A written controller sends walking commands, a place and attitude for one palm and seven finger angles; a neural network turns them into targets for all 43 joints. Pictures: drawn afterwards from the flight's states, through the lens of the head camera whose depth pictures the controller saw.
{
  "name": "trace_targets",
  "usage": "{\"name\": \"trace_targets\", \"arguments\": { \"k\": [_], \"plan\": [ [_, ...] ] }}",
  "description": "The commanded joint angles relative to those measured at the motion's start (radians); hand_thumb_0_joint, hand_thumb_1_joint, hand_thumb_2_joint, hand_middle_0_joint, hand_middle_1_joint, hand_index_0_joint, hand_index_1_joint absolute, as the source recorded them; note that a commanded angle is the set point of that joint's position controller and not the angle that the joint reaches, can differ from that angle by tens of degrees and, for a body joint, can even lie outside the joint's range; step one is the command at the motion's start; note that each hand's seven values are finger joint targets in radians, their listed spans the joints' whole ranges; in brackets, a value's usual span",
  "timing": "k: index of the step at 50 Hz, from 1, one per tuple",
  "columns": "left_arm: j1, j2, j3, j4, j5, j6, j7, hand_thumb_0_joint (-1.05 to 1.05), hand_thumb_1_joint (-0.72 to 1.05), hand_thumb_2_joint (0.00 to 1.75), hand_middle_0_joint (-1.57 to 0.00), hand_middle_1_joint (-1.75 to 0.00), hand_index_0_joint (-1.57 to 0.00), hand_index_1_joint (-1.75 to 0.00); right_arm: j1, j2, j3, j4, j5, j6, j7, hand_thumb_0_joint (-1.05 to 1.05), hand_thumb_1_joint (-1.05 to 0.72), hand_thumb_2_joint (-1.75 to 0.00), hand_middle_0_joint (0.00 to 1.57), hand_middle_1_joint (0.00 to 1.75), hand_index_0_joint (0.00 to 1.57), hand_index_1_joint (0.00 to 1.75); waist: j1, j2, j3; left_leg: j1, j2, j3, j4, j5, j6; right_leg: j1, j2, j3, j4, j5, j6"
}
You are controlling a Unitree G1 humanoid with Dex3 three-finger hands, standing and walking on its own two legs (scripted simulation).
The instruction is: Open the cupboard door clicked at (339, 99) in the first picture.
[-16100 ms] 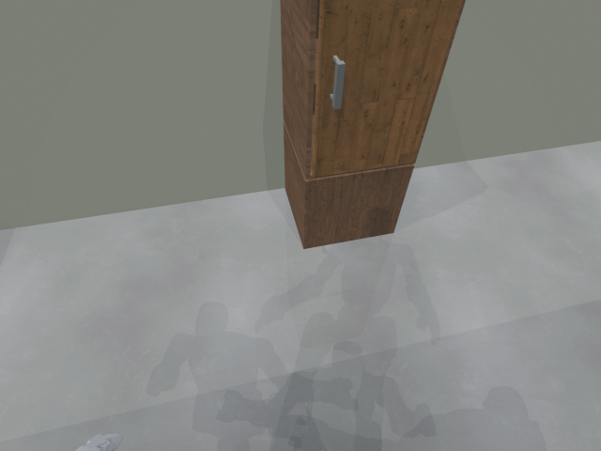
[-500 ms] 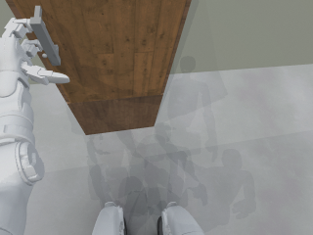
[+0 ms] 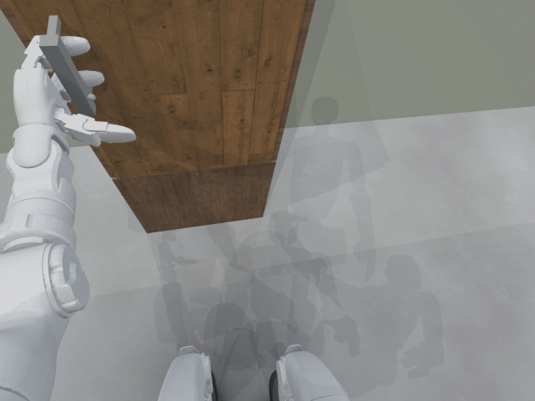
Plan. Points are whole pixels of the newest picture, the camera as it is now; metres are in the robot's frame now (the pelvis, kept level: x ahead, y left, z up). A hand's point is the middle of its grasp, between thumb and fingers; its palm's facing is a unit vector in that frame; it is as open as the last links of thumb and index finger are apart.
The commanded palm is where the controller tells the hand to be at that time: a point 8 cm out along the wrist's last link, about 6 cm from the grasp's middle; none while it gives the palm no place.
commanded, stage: slide the fingers in behind the handle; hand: left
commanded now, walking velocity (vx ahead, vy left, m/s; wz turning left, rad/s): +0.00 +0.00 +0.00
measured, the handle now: (72, 69) +0.58 +0.23 +0.08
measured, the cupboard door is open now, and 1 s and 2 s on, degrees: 0 0 36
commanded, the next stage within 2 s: close the thumb around the handle in 0.34 s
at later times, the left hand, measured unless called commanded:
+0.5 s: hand (91, 99) +0.53 +0.20 +0.08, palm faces +0.10 -1.00 -0.01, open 13.9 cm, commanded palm +0.51 +0.24 +0.07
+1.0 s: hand (91, 95) +0.53 +0.20 +0.08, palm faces +0.10 -0.99 -0.01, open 6.4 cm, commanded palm +0.51 +0.23 +0.07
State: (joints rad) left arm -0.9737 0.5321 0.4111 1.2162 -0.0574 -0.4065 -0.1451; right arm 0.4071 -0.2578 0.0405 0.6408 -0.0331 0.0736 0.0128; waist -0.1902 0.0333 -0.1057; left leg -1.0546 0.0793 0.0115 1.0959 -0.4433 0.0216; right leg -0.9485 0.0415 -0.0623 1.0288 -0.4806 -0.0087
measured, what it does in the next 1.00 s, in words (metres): stands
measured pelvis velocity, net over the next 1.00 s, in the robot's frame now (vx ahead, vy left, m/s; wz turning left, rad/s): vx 0.00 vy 0.01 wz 0.00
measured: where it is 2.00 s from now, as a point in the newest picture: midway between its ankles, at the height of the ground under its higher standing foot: outside the picture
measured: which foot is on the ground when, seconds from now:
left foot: down 0.00-1.00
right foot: down 0.00-1.00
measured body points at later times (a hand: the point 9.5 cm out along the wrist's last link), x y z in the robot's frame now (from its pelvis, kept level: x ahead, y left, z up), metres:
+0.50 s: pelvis +0.00 +0.00 +0.00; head +0.14 +0.03 +0.43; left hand +0.52 +0.26 +0.08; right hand +0.00 -0.27 -0.11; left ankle +0.03 +0.10 -0.66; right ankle +0.00 -0.12 -0.66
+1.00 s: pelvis +0.00 +0.01 +0.00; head +0.14 +0.03 +0.43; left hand +0.52 +0.26 +0.08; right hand -0.01 -0.25 -0.11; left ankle +0.03 +0.10 -0.66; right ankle +0.00 -0.12 -0.66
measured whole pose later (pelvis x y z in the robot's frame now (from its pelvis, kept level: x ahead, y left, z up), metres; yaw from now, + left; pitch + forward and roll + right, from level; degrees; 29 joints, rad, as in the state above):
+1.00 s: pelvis +0.00 +0.01 +0.00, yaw +0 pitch +23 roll -4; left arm -0.99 0.52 0.39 1.22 -0.06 -0.40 -0.14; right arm 0.41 -0.26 0.04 0.65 -0.04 0.07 0.01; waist -0.19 0.04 -0.11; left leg -1.07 0.07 0.01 1.10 -0.45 0.03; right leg -0.95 0.04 -0.06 1.03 -0.48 0.00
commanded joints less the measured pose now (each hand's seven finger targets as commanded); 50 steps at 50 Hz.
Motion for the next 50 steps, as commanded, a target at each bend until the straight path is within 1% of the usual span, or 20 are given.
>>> {"name": "trace_targets", "arguments": {
  "k": [1,2,5,7,11,12,15,21,22,24,26,28,33,35,36,37,44,46,47,50],
  "plan": [
    [-0.448,0.226,0.003,-0.210,-0.006,-0.074,-0.012,0.00,-0.50,0.30,-0.30,-1.20,-0.30,-1.20,0.176,-0.190,-0.070,-0.035,0.004,-0.009,-0.012,0.00,-0.90,-0.90,0.20,0.30,0.20,0.30,-0.018,0.146,-0.497,0.481,-0.039,-0.067,-0.088,0.351,0.011,0.088,0.028,0.027,-0.129,0.320,-0.005],
    [-0.482,0.212,-0.014,-0.219,-0.007,-0.077,-0.016,0.00,-0.50,0.30,-0.30,-1.20,-0.30,-1.20,0.177,-0.187,-0.069,-0.029,0.003,-0.010,-0.011,0.00,-0.90,-0.90,0.20,0.30,0.20,0.30,-0.027,0.147,-0.489,0.487,-0.037,-0.071,-0.087,0.354,0.010,0.080,0.028,0.024,-0.127,0.319,-0.005],
    [-0.446,0.226,0.016,-0.225,-0.018,-0.081,-0.019,0.00,-0.50,0.30,-0.30,-1.20,-0.30,-1.20,0.182,-0.190,-0.074,-0.030,0.001,-0.012,-0.012,0.00,-0.90,-0.90,0.20,0.30,0.20,0.30,-0.014,0.137,-0.524,0.500,-0.039,-0.068,-0.080,0.387,0.013,0.103,0.030,0.027,-0.124,0.350,-0.007],
    [-0.459,0.219,0.002,-0.213,-0.015,-0.077,-0.019,0.00,-0.50,0.30,-0.30,-1.20,-0.30,-1.20,0.179,-0.188,-0.071,-0.026,0.004,-0.011,-0.012,0.00,-0.90,-0.90,0.20,0.30,0.20,0.30,-0.021,0.130,-0.495,0.484,-0.038,-0.068,-0.083,0.371,0.012,0.092,0.029,0.025,-0.126,0.340,-0.003],
    [-0.448,0.224,0.007,-0.226,-0.016,-0.079,-0.020,0.00,-0.50,0.30,-0.30,-1.20,-0.30,-1.20,0.175,-0.188,-0.072,-0.030,0.003,-0.009,-0.011,0.00,-0.90,-0.90,0.20,0.30,0.20,0.30,-0.012,0.149,-0.521,0.494,-0.040,-0.066,-0.080,0.386,0.012,0.103,0.028,0.028,-0.123,0.355,-0.004],
    [-0.454,0.212,-0.002,-0.220,-0.017,-0.077,-0.022,0.00,-0.50,0.30,-0.30,-1.20,-0.30,-1.20,0.174,-0.188,-0.073,-0.029,0.005,-0.010,-0.011,0.00,-0.90,-0.90,0.20,0.30,0.20,0.30,-0.021,0.133,-0.506,0.485,-0.040,-0.066,-0.079,0.374,0.013,0.099,0.029,0.028,-0.128,0.347,-0.002],
    [-0.440,0.223,0.012,-0.221,-0.021,-0.076,-0.023,0.00,-0.50,0.30,-0.30,-1.20,-0.30,-1.20,0.177,-0.189,-0.071,-0.031,0.004,-0.009,-0.012,0.00,-0.90,-0.90,0.20,0.30,0.20,0.30,-0.014,0.121,-0.508,0.477,-0.042,-0.065,-0.080,0.386,0.015,0.117,0.030,0.028,-0.123,0.365,-0.005],
    [-0.436,0.241,0.018,-0.193,-0.017,-0.070,-0.025,0.00,-0.50,0.30,-0.30,-1.20,-0.30,-1.20,0.170,-0.190,-0.070,-0.035,0.007,-0.008,-0.016,0.00,-0.90,-0.90,0.20,0.30,0.20,0.30,-0.014,0.134,-0.487,0.464,-0.042,-0.064,-0.081,0.362,0.013,0.102,0.027,0.030,-0.126,0.340,-0.003],
    [-0.450,0.233,0.006,-0.181,-0.015,-0.066,-0.024,0.00,-0.50,0.30,-0.30,-1.20,-0.30,-1.20,0.169,-0.189,-0.067,-0.032,0.008,-0.009,-0.017,0.00,-0.90,-0.90,0.20,0.30,0.20,0.30,-0.025,0.116,-0.464,0.450,-0.040,-0.066,-0.081,0.347,0.014,0.091,0.027,0.027,-0.127,0.326,-0.002],
    [-0.481,0.243,0.007,-0.182,-0.013,-0.063,-0.020,0.00,-0.39,0.35,-0.31,-1.21,-0.31,-1.21,0.170,-0.192,-0.066,-0.030,0.006,-0.011,-0.017,0.00,-0.90,-0.90,0.20,0.30,0.20,0.30,-0.029,0.132,-0.461,0.448,-0.039,-0.070,-0.081,0.331,0.014,0.079,0.027,0.027,-0.127,0.304,-0.002],
    [-0.479,0.274,0.036,-0.227,-0.012,-0.080,-0.019,0.00,-0.28,0.40,-0.32,-1.22,-0.32,-1.22,0.175,-0.193,-0.069,-0.034,0.002,-0.013,-0.018,0.00,-0.90,-0.90,0.20,0.30,0.20,0.30,-0.013,0.160,-0.542,0.490,-0.040,-0.070,-0.072,0.390,0.013,0.103,0.027,0.031,-0.114,0.352,-0.004],
    [-0.458,0.249,0.024,-0.244,-0.013,-0.087,-0.023,0.00,-0.16,0.44,-0.32,-1.24,-0.32,-1.24,0.176,-0.188,-0.071,-0.033,0.002,-0.014,-0.014,0.00,-0.90,-0.90,0.20,0.30,0.20,0.30,-0.004,0.168,-0.564,0.520,-0.038,-0.073,-0.070,0.429,0.008,0.104,0.028,0.025,-0.107,0.374,-0.006],
    [-0.441,0.248,0.017,-0.172,-0.015,-0.050,-0.027,0.00,0.12,0.56,-0.34,-1.27,-0.34,-1.27,0.175,-0.197,-0.067,-0.034,0.009,-0.003,-0.015,0.00,-0.90,-0.90,0.20,0.30,0.20,0.30,-0.021,0.115,-0.454,0.456,-0.035,-0.074,-0.088,0.342,0.010,0.072,0.030,0.018,-0.127,0.304,-0.003],
    [-0.496,0.243,0.018,-0.225,-0.020,-0.063,-0.020,0.00,0.23,0.61,-0.35,-1.28,-0.35,-1.28,0.176,-0.195,-0.069,-0.035,0.003,-0.009,-0.018,0.00,-0.90,-0.90,0.20,0.30,0.20,0.30,-0.025,0.147,-0.494,0.493,-0.036,-0.079,-0.086,0.357,0.012,0.064,0.030,0.020,-0.124,0.303,-0.006],
    [-0.475,0.274,0.042,-0.232,-0.015,-0.071,-0.016,0.00,0.28,0.64,-0.36,-1.28,-0.36,-1.28,0.177,-0.198,-0.071,-0.035,0.003,-0.010,-0.019,0.00,-0.90,-0.90,0.20,0.30,0.20,0.30,-0.010,0.168,-0.530,0.518,-0.034,-0.081,-0.085,0.378,0.006,0.066,0.029,0.019,-0.120,0.309,-0.008],
    [-0.497,0.236,0.009,-0.243,-0.016,-0.078,-0.015,0.00,0.34,0.66,-0.36,-1.29,-0.36,-1.29,0.174,-0.193,-0.070,-0.032,0.002,-0.012,-0.017,0.00,-0.90,-0.90,0.20,0.30,0.20,0.30,-0.024,0.178,-0.531,0.532,-0.032,-0.086,-0.082,0.389,0.005,0.046,0.029,0.016,-0.117,0.308,-0.007],
    [-0.442,0.186,-0.015,-0.205,-0.009,-0.068,-0.007,0.00,0.73,0.83,-0.39,-1.33,-0.39,-1.33,0.183,-0.194,-0.074,-0.026,-0.001,-0.007,-0.009,0.00,-0.90,-0.90,0.20,0.30,0.20,0.30,-0.018,0.154,-0.504,0.549,-0.028,-0.094,-0.092,0.403,-0.001,0.030,0.032,0.002,-0.119,0.300,-0.010],
    [-0.450,0.205,-0.001,-0.183,-0.006,-0.062,0.002,0.00,0.84,0.88,-0.40,-1.34,-0.40,-1.34,0.185,-0.197,-0.073,-0.025,-0.001,-0.004,-0.011,0.00,-0.90,-0.90,0.20,0.30,0.20,0.30,-0.021,0.140,-0.479,0.527,-0.028,-0.095,-0.096,0.390,0.001,0.026,0.030,0.003,-0.120,0.292,-0.009],
    [-0.469,0.173,-0.032,-0.188,-0.003,-0.058,0.004,0.00,0.90,0.90,-0.40,-1.35,-0.40,-1.35,0.181,-0.193,-0.071,-0.026,-0.002,-0.005,-0.008,0.00,-0.90,-0.90,0.20,0.30,0.20,0.30,-0.030,0.160,-0.466,0.526,-0.030,-0.092,-0.096,0.375,0.001,0.013,0.031,0.004,-0.124,0.282,-0.008],
    [-0.479,0.206,-0.002,-0.202,-0.001,-0.067,0.011,0.00,0.90,0.90,-0.40,-1.35,-0.40,-1.35,0.191,-0.198,-0.072,-0.025,-0.007,-0.006,-0.010,0.00,-0.90,-0.90,0.20,0.30,0.20,0.30,-0.028,0.141,-0.492,0.533,-0.030,-0.098,-0.094,0.387,0.004,0.024,0.031,0.004,-0.119,0.287,-0.011]
  ]
}}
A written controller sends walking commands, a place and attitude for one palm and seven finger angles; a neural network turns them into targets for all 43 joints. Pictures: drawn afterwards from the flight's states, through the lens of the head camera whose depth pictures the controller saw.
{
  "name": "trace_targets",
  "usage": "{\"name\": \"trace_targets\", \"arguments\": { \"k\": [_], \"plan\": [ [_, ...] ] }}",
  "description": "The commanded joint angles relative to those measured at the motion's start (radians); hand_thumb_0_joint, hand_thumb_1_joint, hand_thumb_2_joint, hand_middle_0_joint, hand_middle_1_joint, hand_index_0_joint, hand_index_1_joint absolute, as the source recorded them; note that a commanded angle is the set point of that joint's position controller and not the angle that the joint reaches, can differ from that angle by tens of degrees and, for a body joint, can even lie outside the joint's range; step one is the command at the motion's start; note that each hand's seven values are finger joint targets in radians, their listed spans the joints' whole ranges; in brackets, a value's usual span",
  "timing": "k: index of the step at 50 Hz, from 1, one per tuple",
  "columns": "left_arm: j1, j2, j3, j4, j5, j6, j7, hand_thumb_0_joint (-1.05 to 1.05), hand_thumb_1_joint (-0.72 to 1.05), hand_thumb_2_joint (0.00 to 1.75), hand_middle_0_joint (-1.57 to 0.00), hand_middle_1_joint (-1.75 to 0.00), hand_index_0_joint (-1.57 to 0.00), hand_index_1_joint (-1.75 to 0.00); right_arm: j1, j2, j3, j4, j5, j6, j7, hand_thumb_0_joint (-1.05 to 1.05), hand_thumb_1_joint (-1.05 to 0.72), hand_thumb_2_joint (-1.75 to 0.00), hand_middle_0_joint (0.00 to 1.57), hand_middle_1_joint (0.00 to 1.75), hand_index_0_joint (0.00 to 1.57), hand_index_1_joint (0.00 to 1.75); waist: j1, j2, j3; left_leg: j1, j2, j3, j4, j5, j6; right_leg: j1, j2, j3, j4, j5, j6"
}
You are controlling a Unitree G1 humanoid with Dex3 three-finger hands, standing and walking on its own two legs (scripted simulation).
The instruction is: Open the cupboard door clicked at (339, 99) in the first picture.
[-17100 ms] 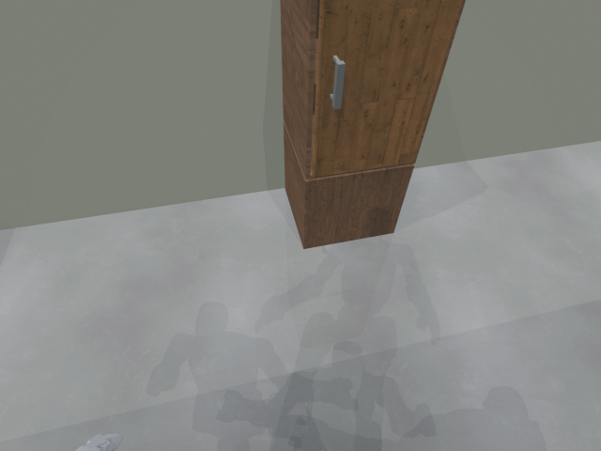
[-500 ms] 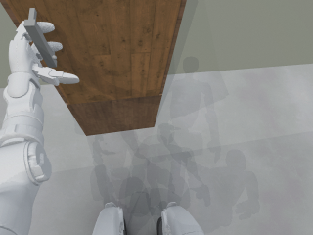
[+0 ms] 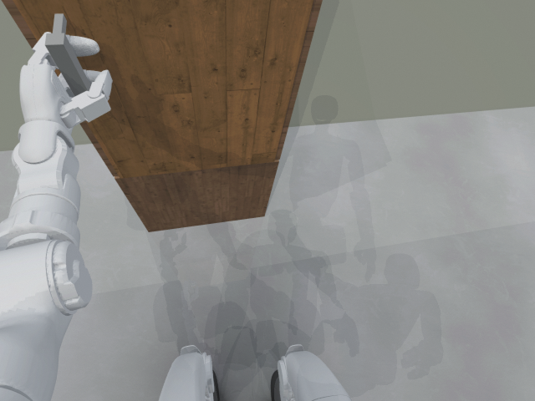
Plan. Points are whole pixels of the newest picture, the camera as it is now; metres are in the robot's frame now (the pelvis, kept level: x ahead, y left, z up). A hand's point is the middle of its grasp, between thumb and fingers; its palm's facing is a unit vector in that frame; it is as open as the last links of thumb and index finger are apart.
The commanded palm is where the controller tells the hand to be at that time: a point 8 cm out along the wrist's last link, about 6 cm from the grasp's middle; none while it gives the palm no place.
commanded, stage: close the thumb around the handle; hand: left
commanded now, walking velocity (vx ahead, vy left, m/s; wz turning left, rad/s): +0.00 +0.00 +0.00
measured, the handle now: (77, 68) +0.58 +0.23 +0.09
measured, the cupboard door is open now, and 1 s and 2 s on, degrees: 0 36 45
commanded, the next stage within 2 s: pull the door open along its arc in 0.14 s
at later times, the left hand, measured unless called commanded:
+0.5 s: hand (98, 103) +0.52 +0.19 +0.08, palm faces +0.09 -1.00 +0.00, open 5.4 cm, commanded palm +0.46 +0.23 +0.08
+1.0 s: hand (185, 207) +0.36 +0.08 +0.08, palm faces +0.43 -0.90 +0.04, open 5.6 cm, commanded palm +0.28 +0.14 +0.08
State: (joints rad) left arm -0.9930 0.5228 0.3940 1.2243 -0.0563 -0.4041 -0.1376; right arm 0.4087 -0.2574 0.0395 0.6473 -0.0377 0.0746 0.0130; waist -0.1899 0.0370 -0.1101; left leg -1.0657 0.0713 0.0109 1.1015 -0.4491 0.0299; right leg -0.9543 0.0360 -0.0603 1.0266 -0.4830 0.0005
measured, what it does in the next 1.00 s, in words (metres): stands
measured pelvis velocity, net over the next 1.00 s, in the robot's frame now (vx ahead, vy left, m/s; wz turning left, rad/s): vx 0.01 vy -0.02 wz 0.03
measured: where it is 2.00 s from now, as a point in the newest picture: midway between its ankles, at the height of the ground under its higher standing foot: outside the picture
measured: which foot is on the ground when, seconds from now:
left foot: down 0.00-1.00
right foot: down 0.00-1.00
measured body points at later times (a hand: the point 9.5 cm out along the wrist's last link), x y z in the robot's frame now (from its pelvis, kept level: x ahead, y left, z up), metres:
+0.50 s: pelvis +0.01 +0.00 +0.01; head +0.14 +0.02 +0.44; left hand +0.51 +0.24 +0.08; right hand +0.00 -0.27 -0.10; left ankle +0.03 +0.10 -0.66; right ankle +0.00 -0.13 -0.66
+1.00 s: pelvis +0.01 -0.02 +0.02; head +0.06 -0.02 +0.47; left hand +0.33 +0.12 +0.08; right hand +0.19 -0.23 -0.08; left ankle +0.03 +0.10 -0.66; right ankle +0.00 -0.13 -0.66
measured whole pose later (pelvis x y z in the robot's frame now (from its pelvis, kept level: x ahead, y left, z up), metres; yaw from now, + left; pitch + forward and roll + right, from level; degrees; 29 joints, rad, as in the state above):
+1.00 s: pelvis +0.01 -0.02 +0.02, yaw +2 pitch +13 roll -1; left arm -0.14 -0.12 -0.07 0.34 0.08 -0.29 0.56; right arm 0.20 -0.18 0.00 0.55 -0.07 0.05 0.06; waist -0.02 0.02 -0.16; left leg -0.77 0.04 0.03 0.98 -0.44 0.00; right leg -0.69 0.01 -0.04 0.97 -0.51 -0.02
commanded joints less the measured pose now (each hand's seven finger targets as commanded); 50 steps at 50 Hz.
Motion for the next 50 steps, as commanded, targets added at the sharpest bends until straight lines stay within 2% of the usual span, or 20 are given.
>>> {"name": "trace_targets", "arguments": {
  "k": [1,2,3,8,10,12,13,20,25,31,33,34,35,36,40,42,43,45,49,50],
  "plan": [
    [-0.449,0.226,0.024,-0.212,-0.001,-0.073,0.003,0.00,0.90,0.90,-0.40,-1.35,-0.40,-1.35,0.188,-0.196,-0.072,-0.032,-0.001,-0.006,-0.009,0.00,-0.90,-0.90,0.20,0.30,0.20,0.30,-0.018,0.155,-0.502,0.551,-0.022,-0.094,-0.096,0.410,-0.007,0.038,0.036,0.003,-0.114,0.304,-0.020],
    [-0.456,0.197,0.001,-0.225,-0.005,-0.076,-0.002,0.00,0.90,0.90,-0.40,-1.35,-0.40,-1.35,0.185,-0.193,-0.072,-0.034,-0.001,-0.008,-0.007,0.00,-0.90,-0.90,0.20,0.30,0.20,0.30,-0.023,0.156,-0.510,0.556,-0.023,-0.093,-0.095,0.412,-0.008,0.041,0.036,0.002,-0.114,0.308,-0.019],
    [-0.426,0.210,0.019,-0.211,-0.006,-0.076,-0.002,0.00,0.90,0.90,-0.40,-1.35,-0.40,-1.35,0.185,-0.194,-0.074,-0.034,0.000,-0.007,-0.007,0.00,-0.90,-0.90,0.20,0.30,0.20,0.30,-0.013,0.143,-0.501,0.549,-0.023,-0.092,-0.095,0.412,-0.008,0.046,0.037,0.003,-0.116,0.310,-0.021],
    [-0.452,0.205,0.002,-0.187,-0.002,-0.069,-0.002,0.00,0.90,0.90,-0.40,-1.35,-0.40,-1.35,0.180,-0.195,-0.071,-0.030,0.002,-0.007,-0.009,0.00,-0.90,-0.90,0.20,0.30,0.20,0.30,-0.036,0.122,-0.464,0.503,-0.025,-0.086,-0.092,0.355,-0.001,0.034,0.035,0.008,-0.123,0.281,-0.015],
    [-0.469,0.241,0.026,-0.189,-0.005,-0.070,-0.002,0.00,0.90,0.90,-0.40,-1.35,-0.40,-1.35,0.187,-0.199,-0.068,-0.029,0.001,-0.008,-0.013,0.00,-0.90,-0.90,0.20,0.30,0.20,0.30,-0.030,0.133,-0.462,0.498,-0.027,-0.087,-0.096,0.355,0.000,0.046,0.035,0.010,-0.119,0.281,-0.017],
    [-0.446,0.223,0.014,-0.196,-0.003,-0.067,-0.009,0.00,0.90,0.90,-0.40,-1.35,-0.40,-1.35,0.183,-0.195,-0.069,-0.035,0.002,-0.008,-0.013,0.00,-0.90,-0.90,0.20,0.30,0.20,0.30,-0.022,0.149,-0.499,0.519,-0.027,-0.086,-0.091,0.390,-0.003,0.052,0.034,0.009,-0.115,0.308,-0.018],
    [-0.452,0.262,0.039,-0.196,0.000,-0.066,-0.010,0.00,0.90,0.90,-0.40,-1.35,-0.40,-1.35,0.186,-0.199,-0.069,-0.033,0.001,-0.006,-0.015,0.00,-0.90,-0.90,0.20,0.30,0.20,0.30,-0.020,0.139,-0.499,0.517,-0.024,-0.088,-0.088,0.393,-0.003,0.057,0.033,0.010,-0.113,0.311,-0.017],
    [-0.288,0.214,0.043,-0.289,-0.038,-0.075,-0.031,0.00,0.90,0.90,-0.40,-1.35,-0.40,-1.35,0.169,-0.188,-0.076,-0.066,0.011,0.000,-0.005,0.00,-0.90,-0.90,0.20,0.30,0.20,0.30,0.029,0.133,-0.558,0.549,-0.032,-0.066,-0.099,0.465,-0.004,0.149,0.041,0.010,-0.112,0.403,-0.019],
    [-0.079,0.147,0.030,-0.387,-0.074,-0.069,-0.034,0.00,0.90,0.90,-0.40,-1.35,-0.40,-1.35,0.133,-0.177,-0.087,-0.105,0.026,0.007,0.003,0.00,-0.90,-0.90,0.20,0.30,0.20,0.30,0.074,0.086,-0.532,0.528,-0.043,-0.037,-0.131,0.459,-0.001,0.242,0.041,0.013,-0.132,0.455,-0.018],
    [0.224,-0.041,-0.079,-0.622,-0.117,-0.057,-0.011,0.00,0.90,0.90,-0.40,-1.35,-0.40,-1.35,0.066,-0.151,-0.101,-0.153,0.048,-0.003,0.019,0.00,-0.90,-0.90,0.20,0.30,0.20,0.30,0.115,0.051,-0.480,0.569,-0.045,-0.018,-0.181,0.492,-0.006,0.299,0.037,0.002,-0.157,0.500,-0.016],
    [0.295,-0.113,-0.131,-0.685,-0.127,-0.048,0.006,0.00,0.90,0.90,-0.40,-1.35,-0.40,-1.35,0.042,-0.143,-0.102,-0.159,0.052,-0.012,0.025,0.00,-0.90,-0.90,0.20,0.30,0.20,0.30,0.115,0.043,-0.422,0.568,-0.045,-0.015,-0.193,0.472,-0.009,0.292,0.035,-0.003,-0.167,0.485,-0.015],
    [0.301,-0.164,-0.005,-0.740,-0.198,-0.037,0.159,0.00,0.90,0.90,-0.40,-1.35,-0.40,-1.35,0.002,-0.114,-0.100,-0.163,0.041,-0.025,0.022,0.00,-0.90,-0.90,0.20,0.30,0.20,0.30,0.186,0.009,-0.397,0.520,-0.047,-0.008,-0.210,0.457,-0.018,0.320,0.033,-0.016,-0.173,0.454,-0.011],
    [0.350,-0.243,-0.104,-0.776,-0.160,-0.033,0.240,0.00,0.90,0.90,-0.40,-1.35,-0.40,-1.35,-0.011,-0.111,-0.094,-0.163,0.034,-0.043,0.029,0.00,-0.90,-0.90,0.20,0.30,0.20,0.30,0.161,0.029,-0.374,0.527,-0.045,-0.015,-0.211,0.445,-0.024,0.299,0.035,-0.021,-0.164,0.430,-0.011],
    [0.387,-0.291,-0.133,-0.813,-0.135,-0.027,0.309,0.00,0.90,0.90,-0.40,-1.35,-0.40,-1.35,-0.021,-0.105,-0.097,-0.159,0.024,-0.052,0.038,0.00,-0.90,-0.90,0.20,0.30,0.20,0.30,0.160,0.029,-0.381,0.538,-0.043,-0.016,-0.207,0.456,-0.027,0.288,0.029,-0.025,-0.154,0.428,-0.011],
    [0.558,-0.393,-0.233,-0.990,0.013,-0.015,0.547,0.00,0.90,0.90,-0.40,-1.35,-0.40,-1.35,-0.063,-0.090,-0.103,-0.180,-0.012,-0.057,0.064,0.00,-0.90,-0.90,0.20,0.30,0.20,0.30,0.180,0.012,-0.412,0.564,-0.041,-0.017,-0.205,0.502,-0.032,0.327,0.018,-0.024,-0.131,0.444,-0.018],
    [0.605,-0.463,-0.286,-1.015,0.070,0.009,0.646,0.00,0.90,0.90,-0.40,-1.35,-0.40,-1.35,-0.100,-0.076,-0.102,-0.183,-0.020,-0.053,0.070,0.00,-0.90,-0.90,0.20,0.30,0.20,0.30,0.183,-0.027,-0.375,0.541,-0.044,-0.017,-0.219,0.453,-0.034,0.348,0.010,-0.027,-0.138,0.426,-0.021],
    [0.615,-0.496,-0.325,-1.046,0.094,0.018,0.683,0.00,0.90,0.90,-0.40,-1.35,-0.40,-1.35,-0.122,-0.072,-0.101,-0.191,-0.024,-0.052,0.069,0.00,-0.90,-0.90,0.20,0.30,0.20,0.30,0.179,-0.025,-0.372,0.538,-0.048,-0.013,-0.221,0.420,-0.032,0.355,0.007,-0.021,-0.146,0.414,-0.022],
    [0.657,-0.525,-0.351,-1.063,0.126,0.039,0.742,0.00,0.90,0.90,-0.40,-1.35,-0.40,-1.35,-0.154,-0.066,-0.097,-0.201,-0.032,-0.052,0.058,0.00,-0.90,-0.90,0.20,0.30,0.20,0.30,0.181,-0.088,-0.334,0.512,-0.052,-0.017,-0.234,0.353,-0.029,0.379,0.005,-0.019,-0.168,0.376,-0.024],
    [0.766,-0.566,-0.408,-1.132,0.163,0.059,0.761,0.00,0.90,0.90,-0.40,-1.35,-0.40,-1.35,-0.216,-0.035,-0.085,-0.223,-0.036,-0.050,0.029,0.00,-0.90,-0.90,0.20,0.30,0.20,0.30,0.195,-0.110,-0.302,0.508,-0.064,0.004,-0.244,0.300,-0.025,0.429,-0.014,0.007,-0.208,0.369,-0.025],
    [0.816,-0.549,-0.402,-1.159,0.166,0.061,0.758,0.00,0.90,0.90,-0.40,-1.35,-0.40,-1.35,-0.227,-0.032,-0.082,-0.230,-0.036,-0.048,0.022,0.00,-0.90,-0.90,0.20,0.30,0.20,0.30,0.212,-0.102,-0.303,0.505,-0.066,0.005,-0.246,0.297,-0.025,0.452,-0.017,0.018,-0.217,0.370,-0.028]
  ]
}}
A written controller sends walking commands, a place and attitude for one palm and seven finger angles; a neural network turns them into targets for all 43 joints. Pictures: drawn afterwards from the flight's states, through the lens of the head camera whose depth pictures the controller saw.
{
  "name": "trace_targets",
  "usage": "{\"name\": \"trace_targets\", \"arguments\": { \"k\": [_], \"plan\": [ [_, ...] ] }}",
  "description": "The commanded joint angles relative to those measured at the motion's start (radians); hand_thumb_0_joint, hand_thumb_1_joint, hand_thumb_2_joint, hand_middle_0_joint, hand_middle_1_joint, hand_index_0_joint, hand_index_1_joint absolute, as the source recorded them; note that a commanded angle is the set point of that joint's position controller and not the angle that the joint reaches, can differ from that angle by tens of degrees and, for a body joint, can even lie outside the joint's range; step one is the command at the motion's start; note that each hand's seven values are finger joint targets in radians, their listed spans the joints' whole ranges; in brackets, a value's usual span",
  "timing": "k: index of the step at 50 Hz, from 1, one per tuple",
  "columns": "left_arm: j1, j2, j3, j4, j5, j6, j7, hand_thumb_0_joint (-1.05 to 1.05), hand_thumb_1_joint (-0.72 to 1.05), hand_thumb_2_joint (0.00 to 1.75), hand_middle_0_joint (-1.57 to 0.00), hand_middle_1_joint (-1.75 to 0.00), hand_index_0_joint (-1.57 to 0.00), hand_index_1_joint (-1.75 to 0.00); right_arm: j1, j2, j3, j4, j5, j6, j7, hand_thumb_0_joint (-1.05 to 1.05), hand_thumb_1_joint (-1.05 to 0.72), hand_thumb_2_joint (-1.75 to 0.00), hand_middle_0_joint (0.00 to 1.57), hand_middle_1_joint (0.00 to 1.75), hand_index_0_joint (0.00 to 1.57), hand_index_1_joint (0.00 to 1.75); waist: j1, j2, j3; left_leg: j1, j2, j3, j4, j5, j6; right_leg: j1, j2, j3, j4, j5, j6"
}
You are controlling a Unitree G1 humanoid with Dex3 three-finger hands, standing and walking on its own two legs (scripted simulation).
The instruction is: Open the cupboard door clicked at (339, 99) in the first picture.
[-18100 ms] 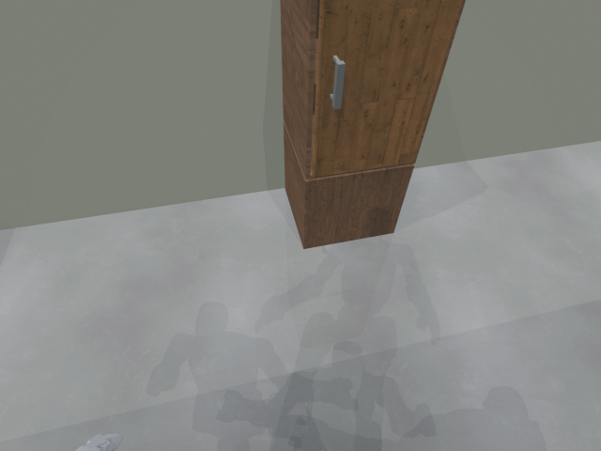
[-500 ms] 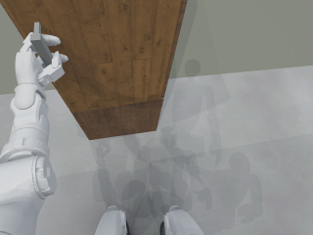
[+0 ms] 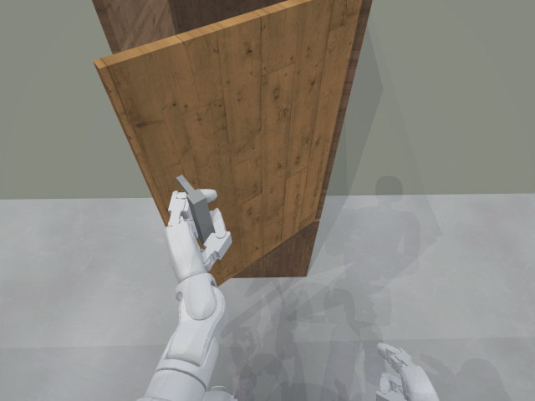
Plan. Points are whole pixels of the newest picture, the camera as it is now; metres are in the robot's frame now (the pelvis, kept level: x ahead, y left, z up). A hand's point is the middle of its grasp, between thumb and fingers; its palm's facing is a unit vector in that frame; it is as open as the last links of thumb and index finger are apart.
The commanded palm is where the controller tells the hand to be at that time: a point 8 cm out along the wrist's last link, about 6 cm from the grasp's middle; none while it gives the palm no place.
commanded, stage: pull the door open along its arc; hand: left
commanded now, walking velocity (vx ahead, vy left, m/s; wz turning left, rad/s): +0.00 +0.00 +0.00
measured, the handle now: (196, 213) +0.38 +0.13 +0.06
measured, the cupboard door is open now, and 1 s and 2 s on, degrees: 36 45 48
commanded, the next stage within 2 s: open thumb and fingers to let go in 0.16 s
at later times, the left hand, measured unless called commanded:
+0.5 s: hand (255, 256) +0.31 +0.03 +0.06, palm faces +0.43 -0.90 -0.03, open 6.8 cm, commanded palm +0.26 +0.08 +0.05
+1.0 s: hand (252, 253) +0.32 +0.04 +0.06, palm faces +0.40 -0.92 +0.00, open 14.7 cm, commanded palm +0.27 +0.09 +0.05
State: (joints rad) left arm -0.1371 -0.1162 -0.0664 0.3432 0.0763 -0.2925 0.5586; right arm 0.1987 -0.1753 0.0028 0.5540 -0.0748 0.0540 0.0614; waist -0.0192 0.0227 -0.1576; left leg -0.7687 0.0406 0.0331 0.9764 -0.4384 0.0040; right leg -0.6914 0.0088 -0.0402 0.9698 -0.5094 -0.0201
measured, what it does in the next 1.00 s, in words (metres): stands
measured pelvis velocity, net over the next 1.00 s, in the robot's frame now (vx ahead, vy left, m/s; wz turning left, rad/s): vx -0.01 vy -0.04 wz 0.04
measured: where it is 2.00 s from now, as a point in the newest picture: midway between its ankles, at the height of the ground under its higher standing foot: outside the picture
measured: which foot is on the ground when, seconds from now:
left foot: down 0.00-1.00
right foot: down 0.00-1.00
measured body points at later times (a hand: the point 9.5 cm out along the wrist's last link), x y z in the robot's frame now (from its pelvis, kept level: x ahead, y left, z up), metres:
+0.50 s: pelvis +0.00 -0.05 +0.00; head +0.03 -0.08 +0.45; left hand +0.28 +0.08 +0.06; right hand +0.17 -0.27 -0.12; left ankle +0.02 +0.12 -0.68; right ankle -0.02 -0.11 -0.68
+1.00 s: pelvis -0.01 -0.04 +0.00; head +0.03 -0.06 +0.45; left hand +0.29 +0.09 +0.06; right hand +0.16 -0.26 -0.12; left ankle +0.02 +0.12 -0.68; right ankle -0.02 -0.11 -0.68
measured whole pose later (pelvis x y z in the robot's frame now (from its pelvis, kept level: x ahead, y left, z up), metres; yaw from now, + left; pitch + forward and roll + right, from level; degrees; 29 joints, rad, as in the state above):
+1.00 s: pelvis -0.01 -0.04 +0.00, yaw +3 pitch +12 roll +2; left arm -0.08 -0.13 -0.15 0.33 0.07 -0.31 0.58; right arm 0.19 -0.19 -0.01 0.62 -0.08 0.01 0.00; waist -0.01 0.03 -0.15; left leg -0.75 0.03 -0.02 0.94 -0.39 -0.05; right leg -0.69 0.01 -0.08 0.99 -0.52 -0.07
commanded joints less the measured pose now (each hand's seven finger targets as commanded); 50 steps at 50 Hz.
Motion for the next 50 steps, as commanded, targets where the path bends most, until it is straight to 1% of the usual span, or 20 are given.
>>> {"name": "trace_targets", "arguments": {
  "k": [1,2,5,6,10,12,13,15,16,22,26,30,33,36,38,40,41,46,48,50],
  "plan": [
    [-0.017,0.058,0.022,-0.304,0.034,-0.047,0.058,0.00,0.90,0.90,-0.40,-1.35,-0.40,-1.35,-0.032,-0.101,-0.040,-0.142,0.002,-0.028,-0.030,0.00,-0.90,-0.90,0.20,0.30,0.20,0.30,0.038,-0.080,-0.245,0.215,-0.037,-0.014,-0.123,0.286,0.001,0.193,0.006,0.000,-0.164,0.407,-0.006],
    [0.048,0.043,0.012,-0.320,0.032,-0.042,0.053,0.00,0.90,0.90,-0.40,-1.35,-0.40,-1.35,-0.043,-0.092,-0.035,-0.146,0.004,-0.029,-0.033,0.00,-0.90,-0.90,0.20,0.30,0.20,0.30,0.049,-0.077,-0.229,0.222,-0.036,-0.013,-0.127,0.295,-0.002,0.204,0.004,0.001,-0.168,0.423,-0.008],
    [0.186,-0.013,-0.050,-0.379,0.015,-0.014,0.037,0.00,0.90,0.90,-0.40,-1.35,-0.40,-1.35,-0.075,-0.079,-0.024,-0.162,0.008,-0.037,-0.035,0.00,-0.90,-0.90,0.20,0.30,0.20,0.30,0.052,-0.094,-0.203,0.222,-0.041,-0.016,-0.129,0.293,-0.003,0.234,-0.002,0.006,-0.189,0.452,-0.006],
    [0.160,-0.040,-0.082,-0.391,0.012,-0.004,0.036,0.00,0.90,0.90,-0.40,-1.35,-0.40,-1.35,-0.092,-0.077,-0.019,-0.159,0.007,-0.041,-0.036,0.00,-0.90,-0.90,0.20,0.30,0.20,0.30,0.037,-0.081,-0.175,0.221,-0.042,-0.017,-0.124,0.275,-0.003,0.207,-0.009,0.011,-0.195,0.447,0.001],
    [0.041,-0.089,-0.121,-0.360,0.025,0.026,0.063,0.00,0.90,0.90,-0.40,-1.35,-0.40,-1.35,-0.110,-0.072,-0.014,-0.138,0.000,-0.064,-0.041,0.00,-0.90,-0.90,0.20,0.30,0.20,0.30,0.009,-0.101,-0.138,0.203,-0.048,-0.034,-0.096,0.228,-0.004,0.149,-0.023,0.027,-0.212,0.400,0.013],
    [-0.036,-0.117,-0.145,-0.339,0.027,0.030,0.075,0.00,0.90,0.90,-0.40,-1.35,-0.40,-1.35,-0.118,-0.074,-0.016,-0.120,-0.002,-0.077,-0.041,0.00,-0.90,-0.90,0.20,0.30,0.20,0.30,-0.007,-0.101,-0.156,0.198,-0.052,-0.038,-0.078,0.214,-0.003,0.125,-0.033,0.039,-0.209,0.393,0.021],
    [-0.134,-0.090,-0.128,-0.331,0.030,0.022,0.084,0.00,0.90,0.90,-0.40,-1.35,-0.40,-1.35,-0.114,-0.076,-0.017,-0.102,-0.004,-0.081,-0.046,0.00,-0.90,-0.90,0.20,0.30,0.20,0.30,-0.025,-0.105,-0.162,0.186,-0.052,-0.043,-0.066,0.204,-0.002,0.111,-0.043,0.054,-0.210,0.400,0.028],
    [-0.095,-0.067,-0.104,-0.316,0.032,0.017,0.082,0.00,0.76,0.84,-0.39,-1.34,-0.39,-1.34,-0.106,-0.077,-0.026,-0.101,-0.006,-0.084,-0.051,0.00,-0.90,-0.90,0.20,0.30,0.20,0.30,-0.003,-0.110,-0.206,0.175,-0.055,-0.045,-0.069,0.213,-0.004,0.147,-0.046,0.063,-0.203,0.423,0.026],
    [-0.070,-0.083,-0.115,-0.306,0.034,0.015,0.075,0.00,0.69,0.81,-0.38,-1.33,-0.38,-1.33,-0.100,-0.074,-0.026,-0.101,-0.004,-0.085,-0.050,0.00,-0.90,-0.90,0.20,0.30,0.20,0.30,0.002,-0.102,-0.226,0.177,-0.057,-0.042,-0.068,0.228,-0.004,0.163,-0.051,0.067,-0.195,0.471,0.029],
    [-0.083,-0.054,-0.109,-0.318,0.022,-0.015,0.038,0.00,0.27,0.63,-0.35,-1.28,-0.35,-1.28,-0.067,-0.084,-0.038,-0.100,-0.002,-0.091,-0.054,0.00,-0.90,-0.90,0.20,0.30,0.20,0.30,-0.009,-0.157,-0.244,0.141,-0.058,-0.047,-0.062,0.227,-0.002,0.211,-0.076,0.105,-0.202,0.565,0.050],
    [-0.074,-0.045,-0.109,-0.319,0.017,-0.036,0.023,0.00,-0.01,0.51,-0.33,-1.25,-0.33,-1.25,-0.064,-0.087,-0.041,-0.098,-0.002,-0.093,-0.057,0.00,-0.90,-0.90,0.20,0.30,0.20,0.30,-0.006,-0.156,-0.243,0.124,-0.059,-0.052,-0.061,0.213,-0.001,0.222,-0.088,0.130,-0.211,0.568,0.055],
    [-0.120,0.007,-0.065,-0.296,0.006,-0.060,0.017,0.00,-0.29,0.39,-0.32,-1.22,-0.32,-1.22,-0.069,-0.093,-0.042,-0.081,0.000,-0.094,-0.065,0.00,-0.90,-0.90,0.20,0.30,0.20,0.30,-0.009,-0.187,-0.220,0.092,-0.059,-0.060,-0.058,0.173,-0.001,0.215,-0.100,0.163,-0.237,0.492,0.061],
    [-0.134,-0.002,-0.067,-0.282,0.005,-0.077,0.015,0.00,-0.50,0.30,-0.30,-1.20,-0.30,-1.20,-0.069,-0.091,-0.044,-0.077,0.000,-0.094,-0.063,0.00,-0.90,-0.90,0.20,0.30,0.20,0.30,-0.006,-0.149,-0.224,0.099,-0.060,-0.056,-0.059,0.166,0.000,0.197,-0.097,0.160,-0.234,0.454,0.055],
    [-0.126,-0.022,-0.078,-0.252,0.009,-0.081,0.017,0.00,-0.50,0.30,-0.29,-1.15,-0.29,-1.15,-0.069,-0.091,-0.046,-0.079,0.000,-0.096,-0.060,0.00,-0.90,-0.90,0.20,0.30,0.20,0.30,-0.006,-0.145,-0.222,0.105,-0.058,-0.055,-0.059,0.170,0.003,0.176,-0.088,0.142,-0.224,0.441,0.050],
    [-0.140,-0.005,-0.060,-0.251,0.006,-0.086,0.022,0.00,-0.50,0.30,-0.27,-1.05,-0.27,-1.05,-0.067,-0.093,-0.047,-0.078,-0.003,-0.096,-0.061,0.00,-0.90,-0.90,0.20,0.30,0.20,0.30,-0.005,-0.161,-0.238,0.103,-0.058,-0.054,-0.059,0.170,0.003,0.189,-0.090,0.147,-0.226,0.449,0.053],
    [-0.155,0.013,-0.048,-0.234,0.008,-0.083,0.023,0.00,-0.50,0.30,-0.26,-0.95,-0.26,-0.95,-0.071,-0.095,-0.045,-0.078,0.000,-0.092,-0.065,0.00,-0.90,-0.90,0.20,0.30,0.20,0.30,-0.006,-0.178,-0.217,0.094,-0.059,-0.054,-0.062,0.160,0.004,0.185,-0.090,0.152,-0.238,0.417,0.052],
    [-0.172,0.005,-0.051,-0.234,0.003,-0.084,0.025,0.00,-0.50,0.30,-0.25,-0.90,-0.25,-0.90,-0.076,-0.094,-0.044,-0.077,-0.002,-0.092,-0.066,0.00,-0.90,-0.90,0.20,0.30,0.20,0.30,-0.006,-0.156,-0.220,0.095,-0.060,-0.051,-0.063,0.155,0.004,0.180,-0.090,0.152,-0.237,0.401,0.051],
    [-0.149,-0.019,-0.062,-0.221,0.009,-0.079,0.034,0.00,-0.50,0.30,-0.21,-0.65,-0.21,-0.65,-0.070,-0.093,-0.046,-0.084,-0.004,-0.090,-0.062,0.00,-0.90,-0.90,0.20,0.30,0.20,0.30,0.005,-0.141,-0.242,0.130,-0.058,-0.044,-0.073,0.190,0.005,0.169,-0.067,0.100,-0.205,0.424,0.036],
    [-0.164,-0.023,-0.061,-0.214,0.007,-0.074,0.037,0.00,-0.50,0.30,-0.19,-0.55,-0.19,-0.55,-0.069,-0.093,-0.044,-0.085,-0.003,-0.086,-0.061,0.00,-0.90,-0.90,0.20,0.30,0.20,0.30,-0.001,-0.150,-0.235,0.134,-0.058,-0.041,-0.072,0.189,0.006,0.162,-0.064,0.095,-0.207,0.423,0.038],
    [-0.172,-0.033,-0.068,-0.218,0.016,-0.068,0.045,0.00,-0.50,0.30,-0.18,-0.45,-0.18,-0.45,-0.068,-0.093,-0.046,-0.087,-0.005,-0.087,-0.059,0.00,-0.90,-0.90,0.20,0.30,0.20,0.30,0.004,-0.125,-0.247,0.151,-0.056,-0.040,-0.075,0.200,0.006,0.150,-0.051,0.071,-0.193,0.405,0.027]
  ]
}}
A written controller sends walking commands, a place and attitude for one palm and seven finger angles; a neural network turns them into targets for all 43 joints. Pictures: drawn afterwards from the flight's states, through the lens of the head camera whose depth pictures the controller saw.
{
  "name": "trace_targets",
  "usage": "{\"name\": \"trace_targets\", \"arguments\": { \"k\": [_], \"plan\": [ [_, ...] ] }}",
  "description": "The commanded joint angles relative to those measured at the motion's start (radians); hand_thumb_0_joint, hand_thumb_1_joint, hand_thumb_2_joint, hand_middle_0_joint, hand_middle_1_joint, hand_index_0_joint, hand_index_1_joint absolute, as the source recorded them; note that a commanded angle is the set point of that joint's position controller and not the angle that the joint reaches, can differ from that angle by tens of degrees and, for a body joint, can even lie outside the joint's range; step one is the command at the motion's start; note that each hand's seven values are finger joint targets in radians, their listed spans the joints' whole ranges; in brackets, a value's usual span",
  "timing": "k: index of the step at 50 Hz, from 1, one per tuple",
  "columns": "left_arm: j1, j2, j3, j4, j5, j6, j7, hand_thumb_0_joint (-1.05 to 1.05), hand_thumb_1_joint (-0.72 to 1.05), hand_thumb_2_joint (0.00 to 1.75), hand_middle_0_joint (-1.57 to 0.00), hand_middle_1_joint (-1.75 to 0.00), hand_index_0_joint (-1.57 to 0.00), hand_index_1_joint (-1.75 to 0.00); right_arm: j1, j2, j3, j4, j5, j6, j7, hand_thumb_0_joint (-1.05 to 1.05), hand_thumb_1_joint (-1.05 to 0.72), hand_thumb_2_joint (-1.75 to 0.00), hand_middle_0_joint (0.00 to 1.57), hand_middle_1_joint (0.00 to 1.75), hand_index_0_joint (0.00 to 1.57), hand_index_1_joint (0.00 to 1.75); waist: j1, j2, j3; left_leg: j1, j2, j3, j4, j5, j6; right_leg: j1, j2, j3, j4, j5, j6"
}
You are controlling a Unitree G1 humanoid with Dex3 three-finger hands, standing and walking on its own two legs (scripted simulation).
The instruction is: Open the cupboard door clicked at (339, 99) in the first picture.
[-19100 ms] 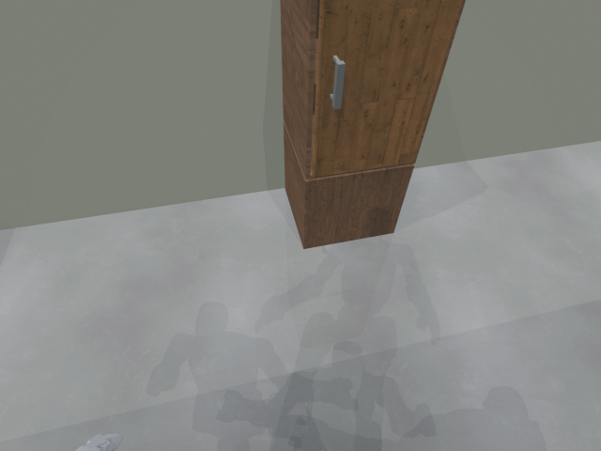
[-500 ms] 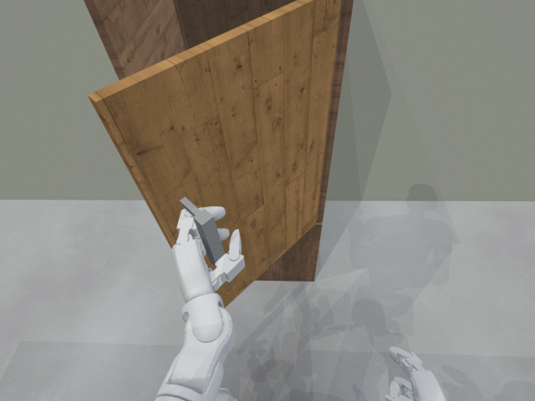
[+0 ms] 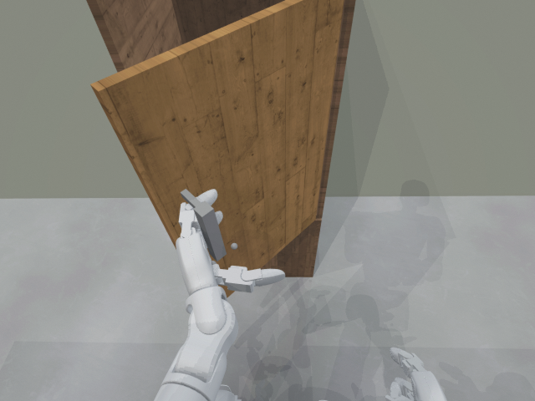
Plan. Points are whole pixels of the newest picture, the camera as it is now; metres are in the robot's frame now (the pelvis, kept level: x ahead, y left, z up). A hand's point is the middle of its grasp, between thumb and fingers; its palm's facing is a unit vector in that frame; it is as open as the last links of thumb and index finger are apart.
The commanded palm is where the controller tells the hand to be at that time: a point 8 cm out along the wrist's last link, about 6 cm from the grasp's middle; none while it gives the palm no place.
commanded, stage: open thumb and fingers to let go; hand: left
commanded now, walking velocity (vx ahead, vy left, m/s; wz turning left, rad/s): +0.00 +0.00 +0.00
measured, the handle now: (203, 225) +0.36 +0.12 +0.06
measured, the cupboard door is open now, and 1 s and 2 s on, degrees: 45 48 48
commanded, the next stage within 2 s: slide the hand sideways off the handle in 0.08 s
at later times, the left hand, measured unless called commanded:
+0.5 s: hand (229, 269) +0.29 +0.07 +0.06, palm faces -0.10 -0.99 +0.06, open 16.2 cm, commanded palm +0.26 +0.12 +0.05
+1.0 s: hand (200, 302) +0.25 +0.10 +0.06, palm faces -0.05 -1.00 +0.01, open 16.3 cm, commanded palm +0.22 +0.16 +0.05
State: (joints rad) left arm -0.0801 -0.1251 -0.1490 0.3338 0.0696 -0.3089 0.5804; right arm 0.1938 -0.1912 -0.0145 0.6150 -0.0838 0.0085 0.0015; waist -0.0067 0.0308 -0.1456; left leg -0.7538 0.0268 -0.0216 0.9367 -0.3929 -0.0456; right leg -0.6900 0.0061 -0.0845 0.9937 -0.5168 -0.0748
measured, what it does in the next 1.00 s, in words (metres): stands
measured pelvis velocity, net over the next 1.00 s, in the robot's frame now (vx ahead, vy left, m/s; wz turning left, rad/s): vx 0.00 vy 0.04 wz -0.03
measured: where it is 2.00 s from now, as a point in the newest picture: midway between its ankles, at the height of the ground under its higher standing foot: outside the picture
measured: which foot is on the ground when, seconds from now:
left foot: down 0.00-1.00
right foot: down 0.00-1.00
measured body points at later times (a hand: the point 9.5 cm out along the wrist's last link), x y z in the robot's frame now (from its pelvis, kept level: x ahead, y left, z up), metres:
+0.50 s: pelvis -0.01 +0.05 +0.00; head +0.03 +0.04 +0.44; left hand +0.29 +0.12 +0.06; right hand +0.14 -0.18 -0.10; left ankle +0.04 +0.16 -0.68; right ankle -0.01 -0.07 -0.68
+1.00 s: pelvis +0.00 +0.04 -0.01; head +0.04 +0.03 +0.44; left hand +0.24 +0.16 +0.06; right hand +0.17 -0.17 -0.09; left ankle +0.04 +0.16 -0.68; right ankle -0.01 -0.07 -0.68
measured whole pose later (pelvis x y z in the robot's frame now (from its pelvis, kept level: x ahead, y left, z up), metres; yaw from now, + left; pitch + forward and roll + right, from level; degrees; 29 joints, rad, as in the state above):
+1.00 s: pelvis +0.00 +0.04 -0.01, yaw -2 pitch +11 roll -1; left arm 0.28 0.04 -0.24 -0.06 0.00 -0.31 0.14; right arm 0.24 -0.20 0.03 0.43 -0.02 -0.01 0.01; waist 0.00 0.04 -0.12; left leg -0.78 0.02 0.01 1.04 -0.44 0.01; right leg -0.70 -0.01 -0.05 1.04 -0.53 -0.02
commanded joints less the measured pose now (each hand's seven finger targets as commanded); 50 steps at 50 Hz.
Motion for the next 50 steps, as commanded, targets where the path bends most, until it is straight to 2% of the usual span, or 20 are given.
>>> {"name": "trace_targets", "arguments": {
  "k": [1,3,9,10,11,12,13,15,17,19,20,21,22,25,29,30,33,37,43,50],
  "plan": [
    [-0.214,-0.029,0.013,-0.217,0.023,-0.051,0.028,0.00,-0.50,0.30,-0.17,-0.40,-0.17,-0.40,-0.061,-0.076,-0.029,-0.153,0.005,-0.040,0.004,0.00,-0.90,-0.90,0.20,0.30,0.20,0.30,-0.005,-0.124,-0.266,0.144,-0.040,0.018,-0.039,0.164,0.054,0.146,-0.042,0.100,-0.207,0.405,0.076],
    [-0.218,-0.055,-0.007,-0.211,0.024,-0.042,0.033,0.00,-0.50,0.30,-0.15,-0.30,-0.15,-0.30,-0.069,-0.074,-0.026,-0.157,0.007,-0.043,0.007,0.00,-0.90,-0.90,0.20,0.30,0.20,0.30,-0.011,-0.116,-0.248,0.153,-0.038,0.020,-0.035,0.159,0.054,0.115,-0.033,0.085,-0.204,0.372,0.071],
    [-0.279,-0.075,-0.018,-0.201,0.025,-0.019,0.061,0.00,-0.50,0.30,-0.15,-0.30,-0.15,-0.30,-0.082,-0.076,-0.021,-0.154,0.006,-0.049,0.009,0.00,-0.90,-0.90,0.20,0.30,0.20,0.30,-0.014,-0.107,-0.236,0.164,-0.035,0.014,-0.038,0.147,0.055,0.069,-0.012,0.053,-0.193,0.274,0.056],
    [-0.268,0.035,-0.229,-0.217,0.138,-0.072,-0.152,0.00,-0.50,0.30,-0.15,-0.30,-0.15,-0.30,-0.027,-0.113,-0.018,-0.136,0.015,-0.038,0.013,0.00,-0.90,-0.90,0.20,0.30,0.20,0.30,-0.105,-0.150,-0.174,0.164,-0.039,0.010,-0.025,0.154,0.075,0.023,-0.013,0.079,-0.173,0.354,0.059],
    [-0.309,0.110,-0.153,-0.291,0.100,-0.121,-0.269,0.00,-0.50,0.30,-0.15,-0.30,-0.15,-0.30,-0.011,-0.110,-0.032,-0.168,0.026,-0.036,0.008,0.00,-0.90,-0.90,0.20,0.30,0.20,0.30,-0.066,-0.085,-0.258,0.182,-0.040,0.013,-0.018,0.174,0.079,0.058,-0.020,0.085,-0.159,0.393,0.049],
    [-0.321,0.123,-0.170,-0.311,0.081,-0.147,-0.362,0.00,-0.50,0.30,-0.15,-0.30,-0.15,-0.30,-0.011,-0.112,-0.030,-0.177,0.034,-0.036,0.001,0.00,-0.90,-0.90,0.20,0.30,0.20,0.30,-0.068,-0.054,-0.298,0.216,-0.040,0.013,-0.016,0.186,0.081,0.069,-0.020,0.088,-0.149,0.408,0.045],
    [-0.300,0.111,-0.185,-0.307,0.040,-0.159,-0.447,0.00,-0.50,0.30,-0.15,-0.30,-0.15,-0.30,-0.005,-0.111,-0.027,-0.191,0.046,-0.041,-0.002,0.00,-0.90,-0.90,0.20,0.30,0.20,0.30,-0.069,-0.032,-0.296,0.239,-0.039,0.010,-0.018,0.186,0.082,0.061,-0.017,0.082,-0.149,0.399,0.042],
    [-0.281,0.054,-0.171,-0.306,-0.081,-0.144,-0.522,0.00,-0.50,0.30,-0.15,-0.30,-0.15,-0.30,-0.019,-0.110,-0.017,-0.219,0.072,-0.051,-0.009,0.00,-0.90,-0.90,0.20,0.30,0.20,0.30,-0.057,-0.001,-0.268,0.271,-0.032,-0.005,-0.046,0.149,0.072,0.035,-0.005,0.056,-0.162,0.312,0.039],
    [-0.242,-0.004,-0.151,-0.252,-0.163,-0.110,-0.512,0.00,-0.50,0.30,-0.15,-0.30,-0.15,-0.30,-0.033,-0.111,-0.009,-0.226,0.085,-0.063,-0.009,0.00,-0.90,-0.90,0.20,0.30,0.20,0.30,-0.050,-0.057,-0.189,0.250,-0.025,-0.018,-0.075,0.075,0.063,-0.002,0.007,0.030,-0.181,0.212,0.046],
    [-0.227,0.019,-0.104,-0.268,-0.173,-0.094,-0.458,0.00,-0.50,0.30,-0.15,-0.30,-0.15,-0.30,-0.029,-0.120,-0.012,-0.233,0.082,-0.068,-0.004,0.00,-0.90,-0.90,0.20,0.30,0.20,0.30,-0.034,-0.097,-0.200,0.240,-0.024,-0.022,-0.087,0.073,0.063,0.010,0.009,0.021,-0.175,0.196,0.048],
    [-0.182,0.052,-0.077,-0.277,-0.153,-0.096,-0.430,0.00,-0.50,0.30,-0.15,-0.30,-0.15,-0.30,-0.026,-0.125,-0.014,-0.240,0.077,-0.069,0.001,0.00,-0.90,-0.90,0.20,0.30,0.20,0.30,-0.014,-0.102,-0.222,0.236,-0.024,-0.024,-0.089,0.098,0.060,0.028,0.007,0.018,-0.159,0.208,0.044],
    [-0.154,0.050,-0.080,-0.304,-0.129,-0.100,-0.404,0.00,-0.50,0.30,-0.15,-0.30,-0.15,-0.30,-0.026,-0.121,-0.015,-0.251,0.072,-0.068,0.009,0.00,-0.90,-0.90,0.20,0.30,0.20,0.30,-0.006,-0.079,-0.238,0.244,-0.023,-0.018,-0.087,0.121,0.060,0.030,0.006,0.018,-0.146,0.226,0.043],
    [-0.136,0.040,-0.098,-0.327,-0.103,-0.105,-0.383,0.00,-0.50,0.30,-0.15,-0.30,-0.15,-0.30,-0.018,-0.117,-0.015,-0.256,0.068,-0.067,0.019,0.00,-0.90,-0.90,0.20,0.30,0.20,0.30,-0.009,-0.072,-0.242,0.246,-0.023,-0.018,-0.082,0.140,0.060,0.028,0.005,0.015,-0.135,0.240,0.042],
    [-0.033,0.079,-0.092,-0.352,-0.029,-0.109,-0.348,0.00,-0.50,0.30,-0.15,-0.30,-0.15,-0.30,-0.010,-0.121,-0.022,-0.276,0.058,-0.054,0.037,0.00,-0.90,-0.90,0.20,0.30,0.20,0.30,0.005,-0.082,-0.241,0.214,-0.018,-0.013,-0.068,0.156,0.060,0.029,0.006,0.019,-0.114,0.251,0.036],
    [-0.019,0.088,-0.103,-0.397,-0.022,-0.101,-0.353,0.00,-0.50,0.30,-0.15,-0.30,-0.15,-0.30,-0.023,-0.118,-0.015,-0.297,0.062,-0.040,0.032,0.00,-0.90,-0.90,0.20,0.30,0.20,0.30,-0.008,-0.072,-0.183,0.186,-0.019,-0.007,-0.076,0.065,0.061,0.007,0.007,0.024,-0.132,0.179,0.038],
    [-0.007,0.106,-0.087,-0.426,-0.023,-0.099,-0.353,0.00,-0.50,0.30,-0.15,-0.30,-0.15,-0.30,-0.025,-0.120,-0.016,-0.303,0.065,-0.037,0.029,0.00,-0.90,-0.90,0.20,0.30,0.20,0.30,0.000,-0.070,-0.197,0.187,-0.018,-0.012,-0.081,0.061,0.060,0.016,0.008,0.025,-0.129,0.169,0.036],
    [0.050,0.085,-0.112,-0.484,-0.043,-0.091,-0.366,0.00,-0.50,0.30,-0.15,-0.30,-0.15,-0.30,-0.029,-0.114,-0.011,-0.318,0.071,-0.040,0.024,0.00,-0.90,-0.90,0.20,0.30,0.20,0.30,-0.001,-0.047,-0.189,0.199,-0.017,-0.012,-0.086,0.057,0.058,0.019,0.010,0.023,-0.133,0.169,0.036],
    [0.072,0.096,-0.125,-0.529,-0.053,-0.088,-0.384,0.00,-0.50,0.30,-0.15,-0.30,-0.15,-0.30,-0.028,-0.116,-0.007,-0.320,0.073,-0.048,0.015,0.00,-0.90,-0.90,0.20,0.30,0.20,0.30,-0.023,-0.057,-0.160,0.189,-0.016,-0.022,-0.077,0.029,0.061,-0.009,0.011,0.022,-0.133,0.149,0.042],
    [0.183,0.129,-0.101,-0.579,-0.059,-0.079,-0.416,0.00,-0.50,0.30,-0.15,-0.30,-0.15,-0.30,-0.020,-0.116,-0.008,-0.332,0.073,-0.061,0.010,0.00,-0.90,-0.90,0.20,0.30,0.20,0.30,-0.009,-0.040,-0.177,0.192,-0.019,-0.022,-0.067,0.056,0.059,0.001,0.011,0.022,-0.122,0.171,0.039],
    [0.316,0.174,-0.056,-0.651,-0.079,-0.076,-0.452,0.00,-0.50,0.30,-0.15,-0.30,-0.15,-0.30,-0.008,-0.116,-0.008,-0.353,0.074,-0.068,0.002,0.00,-0.90,-0.90,0.20,0.30,0.20,0.30,-0.004,-0.062,-0.181,0.171,-0.024,-0.012,-0.042,0.101,0.063,0.028,0.013,0.031,-0.115,0.229,0.043]
  ]
}}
